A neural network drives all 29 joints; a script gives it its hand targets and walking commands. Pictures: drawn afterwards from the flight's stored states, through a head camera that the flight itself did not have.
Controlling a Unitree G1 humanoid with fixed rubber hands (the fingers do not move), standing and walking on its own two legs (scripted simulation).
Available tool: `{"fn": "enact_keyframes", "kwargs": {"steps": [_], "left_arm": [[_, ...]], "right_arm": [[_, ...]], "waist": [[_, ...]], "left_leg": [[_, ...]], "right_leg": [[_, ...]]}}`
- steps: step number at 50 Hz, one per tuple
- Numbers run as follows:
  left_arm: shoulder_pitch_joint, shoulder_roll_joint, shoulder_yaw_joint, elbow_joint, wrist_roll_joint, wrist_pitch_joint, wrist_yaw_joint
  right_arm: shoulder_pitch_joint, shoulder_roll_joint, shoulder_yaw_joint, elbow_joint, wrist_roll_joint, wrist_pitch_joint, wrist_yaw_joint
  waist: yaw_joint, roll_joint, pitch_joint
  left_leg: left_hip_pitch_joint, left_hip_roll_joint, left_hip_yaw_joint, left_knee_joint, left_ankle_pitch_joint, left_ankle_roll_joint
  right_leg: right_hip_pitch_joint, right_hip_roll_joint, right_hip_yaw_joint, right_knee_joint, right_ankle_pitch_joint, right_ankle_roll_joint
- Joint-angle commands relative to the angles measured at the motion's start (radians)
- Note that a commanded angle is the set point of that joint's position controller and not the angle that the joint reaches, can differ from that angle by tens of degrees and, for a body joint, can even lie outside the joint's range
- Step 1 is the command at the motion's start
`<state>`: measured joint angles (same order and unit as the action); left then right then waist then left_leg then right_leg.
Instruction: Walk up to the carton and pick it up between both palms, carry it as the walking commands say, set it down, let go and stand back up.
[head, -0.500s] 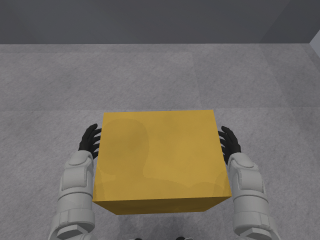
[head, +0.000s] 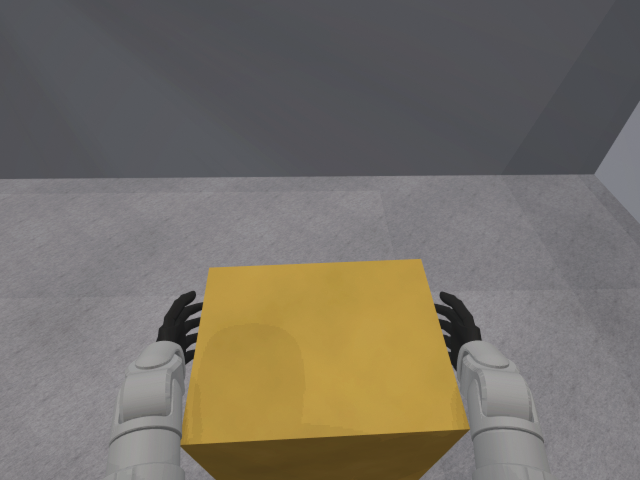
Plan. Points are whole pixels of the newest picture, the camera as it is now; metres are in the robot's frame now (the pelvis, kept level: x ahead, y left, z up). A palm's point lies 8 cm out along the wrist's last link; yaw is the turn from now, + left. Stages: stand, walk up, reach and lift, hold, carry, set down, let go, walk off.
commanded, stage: reach and lift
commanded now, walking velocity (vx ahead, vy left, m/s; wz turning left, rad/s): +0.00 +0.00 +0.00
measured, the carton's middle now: (320, 381) +0.28 +0.00 -0.05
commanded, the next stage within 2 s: hold in 1.10 s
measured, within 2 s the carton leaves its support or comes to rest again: neither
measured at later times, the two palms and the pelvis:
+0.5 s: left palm (165, 353) +0.28 +0.19 +0.05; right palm (473, 352) +0.27 -0.19 +0.05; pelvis -0.01 +0.00 +0.00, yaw +0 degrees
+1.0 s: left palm (164, 355) +0.28 +0.19 +0.05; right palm (472, 350) +0.27 -0.19 +0.04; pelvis +0.00 +0.00 +0.00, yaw +0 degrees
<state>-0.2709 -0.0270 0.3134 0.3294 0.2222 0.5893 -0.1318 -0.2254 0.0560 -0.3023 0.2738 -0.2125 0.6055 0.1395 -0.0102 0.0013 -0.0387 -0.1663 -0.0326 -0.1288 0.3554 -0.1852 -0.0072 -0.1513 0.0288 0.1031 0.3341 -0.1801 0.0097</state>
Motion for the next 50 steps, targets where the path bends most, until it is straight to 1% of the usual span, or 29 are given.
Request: {"fn": "enact_keyframes", "kwargs": {"steps": [1,12,17,24,33,40,50], "left_arm": [[-0.420,-0.881,-0.596,-0.056,-0.193,0.023,-0.187],[-0.394,-0.841,-0.616,-0.174,-0.199,0.104,-0.175],[-0.397,-0.821,-0.598,-0.184,-0.190,0.115,-0.169],[-0.407,-0.828,-0.598,-0.191,-0.185,0.114,-0.162],[-0.393,-0.818,-0.609,-0.212,-0.186,0.115,-0.158],[-0.372,-0.796,-0.608,-0.228,-0.185,0.117,-0.153],[-0.319,-0.769,-0.630,-0.282,-0.196,0.119,-0.145]], "right_arm": [[-0.471,0.845,0.596,-0.077,0.186,0.011,0.144],[-0.437,0.805,0.627,-0.185,0.196,0.091,0.128],[-0.446,0.772,0.616,-0.188,0.190,0.101,0.128],[-0.466,0.761,0.614,-0.191,0.191,0.093,0.134],[-0.451,0.751,0.615,-0.204,0.187,0.089,0.132],[-0.433,0.745,0.622,-0.218,0.190,0.091,0.125],[-0.375,0.735,0.649,-0.260,0.197,0.094,0.110]], "waist": [[-0.001,0.000,-0.222],[-0.005,0.007,-0.116],[-0.007,0.008,-0.095],[0.001,0.008,-0.118],[0.000,0.010,-0.133],[0.005,0.004,-0.124],[0.005,0.000,-0.132]], "left_leg": [[0.115,-0.067,0.065,-0.052,0.216,0.001],[0.166,-0.064,0.063,-0.105,0.173,0.002],[0.156,-0.062,0.066,-0.112,0.134,-0.002],[0.164,-0.062,0.066,-0.111,0.134,-0.004],[0.177,-0.064,0.067,-0.114,0.162,-0.006],[0.179,-0.068,0.071,-0.118,0.175,-0.005],[0.194,-0.074,0.072,-0.118,0.227,-0.004]], "right_leg": [[0.141,0.062,-0.052,-0.044,0.242,0.000],[0.178,0.062,-0.057,-0.096,0.203,0.002],[0.176,0.060,-0.058,-0.104,0.164,-0.002],[0.172,0.067,-0.063,-0.098,0.146,-0.004],[0.178,0.073,-0.063,-0.100,0.162,-0.002],[0.181,0.072,-0.060,-0.103,0.175,0.003],[0.200,0.071,-0.052,-0.102,0.240,0.008]]}}
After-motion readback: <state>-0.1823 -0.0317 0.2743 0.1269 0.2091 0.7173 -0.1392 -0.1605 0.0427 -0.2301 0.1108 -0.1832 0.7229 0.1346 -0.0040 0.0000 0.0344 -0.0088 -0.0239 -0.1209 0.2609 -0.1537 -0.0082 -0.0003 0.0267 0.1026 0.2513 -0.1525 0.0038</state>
